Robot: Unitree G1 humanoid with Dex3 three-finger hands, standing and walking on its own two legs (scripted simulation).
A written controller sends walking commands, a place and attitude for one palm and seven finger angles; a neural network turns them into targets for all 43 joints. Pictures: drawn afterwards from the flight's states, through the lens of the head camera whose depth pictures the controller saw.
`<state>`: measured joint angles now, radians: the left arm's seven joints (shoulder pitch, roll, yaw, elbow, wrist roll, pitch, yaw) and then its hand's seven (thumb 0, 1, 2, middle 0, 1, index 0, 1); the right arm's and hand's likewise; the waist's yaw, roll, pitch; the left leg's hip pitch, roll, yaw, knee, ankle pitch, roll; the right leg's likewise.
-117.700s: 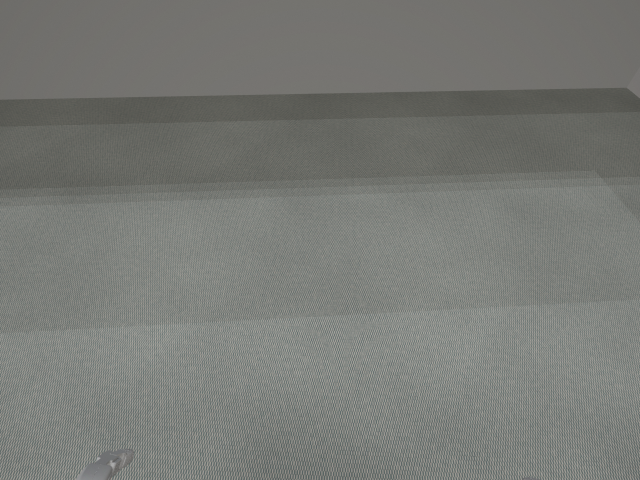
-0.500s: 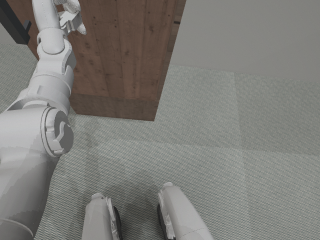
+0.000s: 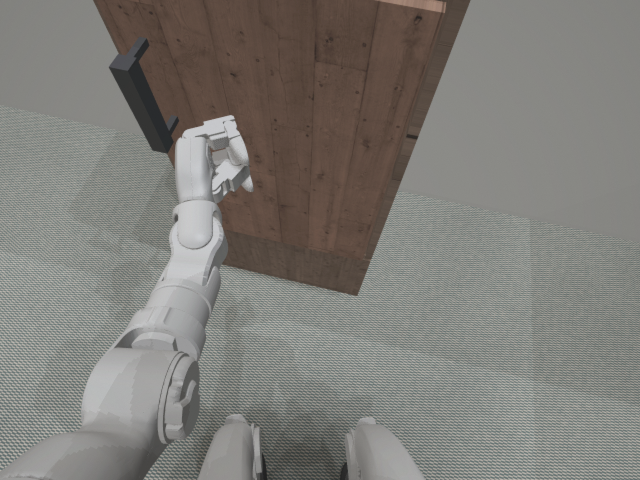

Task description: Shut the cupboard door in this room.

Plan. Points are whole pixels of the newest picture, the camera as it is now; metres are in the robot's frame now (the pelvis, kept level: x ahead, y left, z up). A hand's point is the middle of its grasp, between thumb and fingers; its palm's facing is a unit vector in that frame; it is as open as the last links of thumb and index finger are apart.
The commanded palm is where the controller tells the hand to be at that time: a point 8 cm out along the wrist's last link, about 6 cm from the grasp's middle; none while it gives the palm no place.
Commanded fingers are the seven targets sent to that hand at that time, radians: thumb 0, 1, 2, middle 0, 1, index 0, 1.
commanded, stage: draw the hand back to the body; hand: left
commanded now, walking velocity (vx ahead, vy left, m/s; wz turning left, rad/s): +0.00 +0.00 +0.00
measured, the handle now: (152, 98) +0.62 +0.19 +0.05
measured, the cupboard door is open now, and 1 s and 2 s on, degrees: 0 0 0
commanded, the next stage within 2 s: step back with the hand held close in 1.66 s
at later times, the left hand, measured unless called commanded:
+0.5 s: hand (156, 200) +0.39 +0.13 +0.14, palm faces +0.07 -1.00 -0.02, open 3.1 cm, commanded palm +0.34 +0.18 +0.13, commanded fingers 0.00 0.90 0.90 -1.25 -1.44 -1.25 -1.44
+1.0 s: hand out of the picture +0.26 +0.23 +0.21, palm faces +0.26 -0.92 -0.28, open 4.0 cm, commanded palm +0.22 +0.28 +0.23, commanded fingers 0.00 0.90 0.90 -0.56 -0.69 -0.56 -0.69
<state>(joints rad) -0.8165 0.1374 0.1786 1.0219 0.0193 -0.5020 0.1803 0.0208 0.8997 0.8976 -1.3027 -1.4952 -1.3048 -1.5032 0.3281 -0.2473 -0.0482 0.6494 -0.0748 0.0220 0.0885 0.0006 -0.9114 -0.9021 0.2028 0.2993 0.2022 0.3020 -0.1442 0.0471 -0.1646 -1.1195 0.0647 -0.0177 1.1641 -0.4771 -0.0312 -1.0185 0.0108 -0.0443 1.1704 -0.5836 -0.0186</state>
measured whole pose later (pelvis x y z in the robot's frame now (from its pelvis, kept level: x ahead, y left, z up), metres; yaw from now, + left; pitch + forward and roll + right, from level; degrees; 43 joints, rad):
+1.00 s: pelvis +0.01 +0.02 +0.10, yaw +1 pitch -1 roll +0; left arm 0.21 0.28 0.12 -0.10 -0.07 -0.06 0.09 0.02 0.90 0.90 -0.82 -0.97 -0.82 -0.98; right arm 0.16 -0.21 0.06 0.55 0.04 0.01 -0.08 0.01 -0.91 -0.90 0.20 0.30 0.20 0.30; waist 0.03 0.06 -0.03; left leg -0.24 0.02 0.03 0.51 -0.24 0.00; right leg -0.14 -0.03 -0.02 0.49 -0.32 0.01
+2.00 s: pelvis +0.02 +0.01 +0.10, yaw +1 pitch +0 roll -1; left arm 0.52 0.37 0.36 -0.40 -0.08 -0.12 0.09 0.02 0.89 0.90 -0.21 -0.30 -0.21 -0.30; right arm 0.17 -0.25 0.00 0.59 0.01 0.01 -0.09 0.01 -0.91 -0.90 0.21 0.30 0.20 0.30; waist 0.02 0.08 0.01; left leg -0.27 0.03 0.01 0.49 -0.23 -0.01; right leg -0.15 -0.01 -0.04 0.44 -0.30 0.01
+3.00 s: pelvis -0.17 +0.02 +0.07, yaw +4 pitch +5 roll -2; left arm 0.53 0.44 0.49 -0.55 -0.08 -0.25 0.14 0.02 0.89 0.90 -0.21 -0.30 -0.21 -0.30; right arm 0.17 -0.16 0.01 0.61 -0.01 -0.11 -0.05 0.01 -0.90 -0.90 0.21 0.30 0.21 0.30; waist 0.01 -0.01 -0.03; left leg -0.62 0.09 0.10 0.55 -0.02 0.03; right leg -0.17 0.06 0.00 0.56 -0.50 -0.02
